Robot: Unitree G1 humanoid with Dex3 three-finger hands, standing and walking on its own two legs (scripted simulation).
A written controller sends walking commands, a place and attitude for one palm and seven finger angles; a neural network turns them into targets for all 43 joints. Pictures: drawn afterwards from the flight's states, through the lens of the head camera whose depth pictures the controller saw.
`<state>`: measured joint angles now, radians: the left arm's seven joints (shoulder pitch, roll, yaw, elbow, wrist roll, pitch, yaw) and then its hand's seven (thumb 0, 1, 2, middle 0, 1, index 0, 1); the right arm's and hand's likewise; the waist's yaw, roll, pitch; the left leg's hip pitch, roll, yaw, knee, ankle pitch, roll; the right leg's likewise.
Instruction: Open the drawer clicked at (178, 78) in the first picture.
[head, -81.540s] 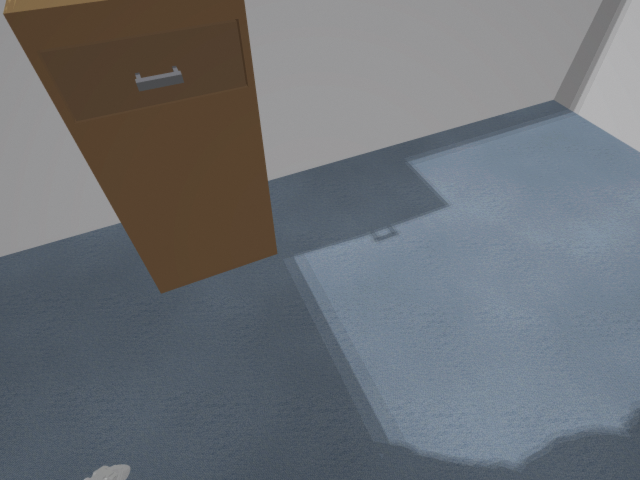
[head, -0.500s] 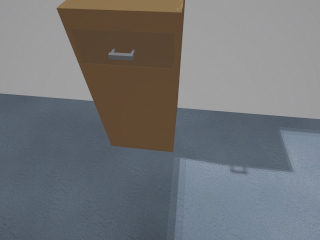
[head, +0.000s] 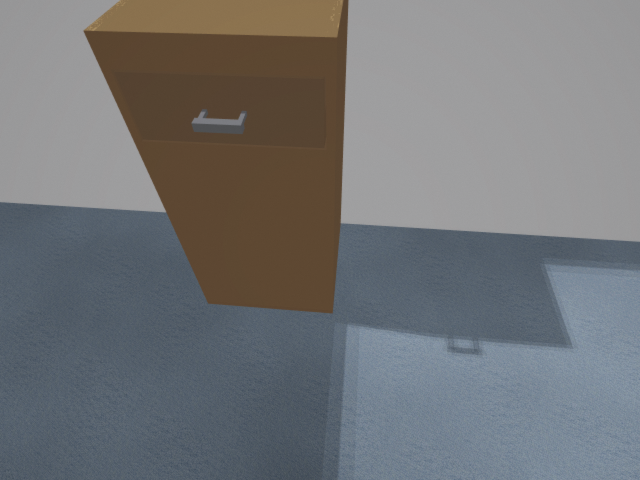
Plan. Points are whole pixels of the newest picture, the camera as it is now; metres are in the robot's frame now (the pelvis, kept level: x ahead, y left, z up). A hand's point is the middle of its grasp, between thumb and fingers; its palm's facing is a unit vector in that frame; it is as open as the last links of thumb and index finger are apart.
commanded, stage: look to check the result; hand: left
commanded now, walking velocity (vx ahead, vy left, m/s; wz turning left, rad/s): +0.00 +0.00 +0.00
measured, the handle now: (221, 120) +0.76 +0.24 +0.03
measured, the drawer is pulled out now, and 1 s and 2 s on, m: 0.00 0.00 0.00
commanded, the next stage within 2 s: take the last steps up to it in 0.50 s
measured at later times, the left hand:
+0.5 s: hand out of the picture +0.06 +0.22 -0.16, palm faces +0.00 -0.95 -0.32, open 7.4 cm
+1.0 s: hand out of the picture +0.04 +0.21 -0.19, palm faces +0.08 -0.98 -0.18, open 7.4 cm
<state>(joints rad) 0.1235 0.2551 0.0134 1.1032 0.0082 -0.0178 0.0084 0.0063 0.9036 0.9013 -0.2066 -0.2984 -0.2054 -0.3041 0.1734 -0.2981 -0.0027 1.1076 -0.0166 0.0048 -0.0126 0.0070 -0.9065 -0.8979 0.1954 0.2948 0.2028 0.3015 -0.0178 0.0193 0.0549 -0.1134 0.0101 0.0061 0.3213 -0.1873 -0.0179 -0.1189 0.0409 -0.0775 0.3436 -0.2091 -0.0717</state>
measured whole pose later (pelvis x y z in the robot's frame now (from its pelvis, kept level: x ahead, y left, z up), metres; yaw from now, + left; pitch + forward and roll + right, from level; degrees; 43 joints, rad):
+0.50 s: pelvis +0.01 -0.01 +0.00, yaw +0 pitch -1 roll +0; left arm 0.16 0.26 0.02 1.12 0.00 -0.01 0.02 0.01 0.90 0.90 -0.21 -0.30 -0.20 -0.30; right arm 0.18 -0.27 0.00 1.10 -0.01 0.02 -0.02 0.01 -0.91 -0.90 0.20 0.29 0.20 0.30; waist -0.01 0.03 0.06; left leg -0.10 0.03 0.00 0.33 -0.21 -0.03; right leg -0.09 0.06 -0.08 0.32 -0.22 -0.08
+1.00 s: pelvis +0.07 +0.03 -0.02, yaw +1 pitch +0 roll +0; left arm 0.33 0.18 0.05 1.13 0.01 0.01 -0.01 0.01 0.90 0.90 -0.21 -0.30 -0.20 -0.30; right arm 0.36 -0.16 -0.01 1.10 -0.03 -0.02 -0.01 0.01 -0.91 -0.90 0.19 0.29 0.20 0.30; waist 0.00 -0.03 0.04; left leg -0.21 0.03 0.10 0.56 -0.32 0.01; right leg -0.15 -0.01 -0.08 0.64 -0.45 -0.05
